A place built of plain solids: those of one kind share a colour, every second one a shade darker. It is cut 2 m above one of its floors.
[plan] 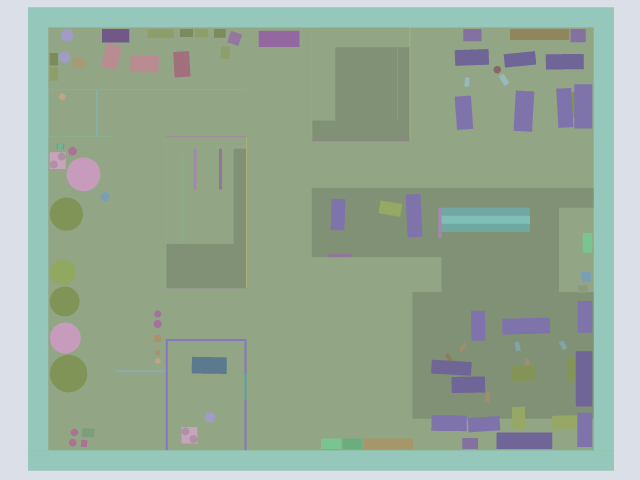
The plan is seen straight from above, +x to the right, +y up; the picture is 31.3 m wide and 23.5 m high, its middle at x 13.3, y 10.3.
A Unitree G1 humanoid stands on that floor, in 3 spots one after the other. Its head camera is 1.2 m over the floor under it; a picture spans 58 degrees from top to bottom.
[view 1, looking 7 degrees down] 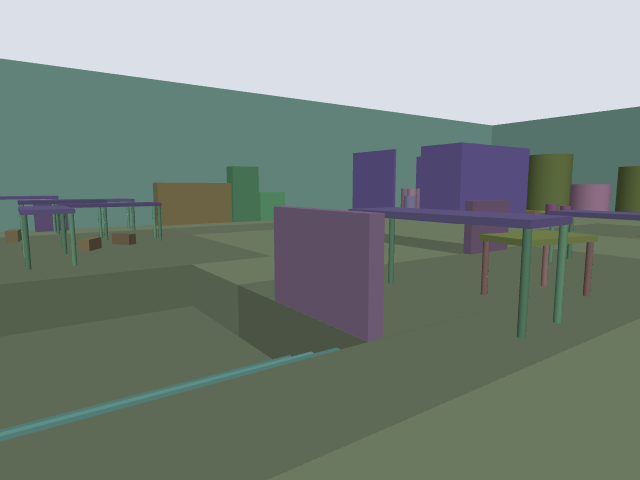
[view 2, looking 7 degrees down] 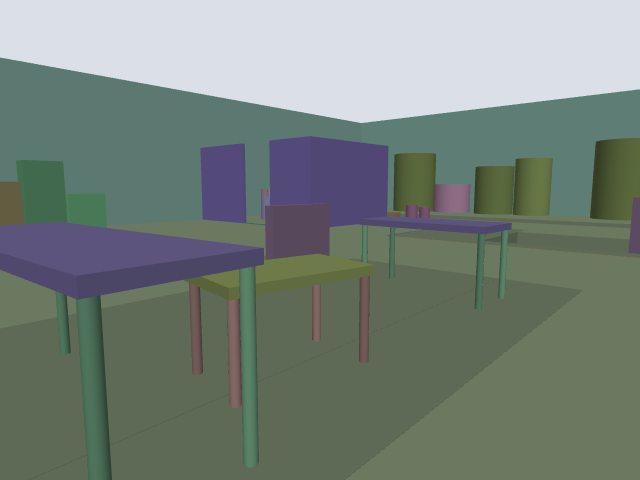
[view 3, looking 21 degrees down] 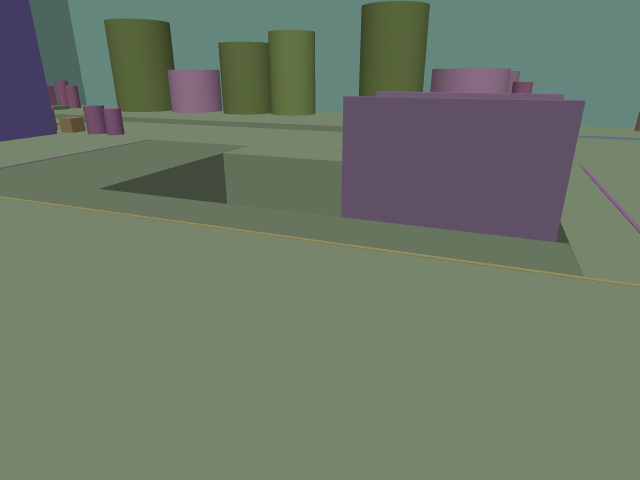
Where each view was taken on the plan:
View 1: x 21.42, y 14.33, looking -125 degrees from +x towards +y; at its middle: rail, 3.81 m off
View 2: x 18.65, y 13.88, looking -138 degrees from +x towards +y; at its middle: rail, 6.42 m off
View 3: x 12.58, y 14.10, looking -159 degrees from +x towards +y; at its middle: floor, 3.35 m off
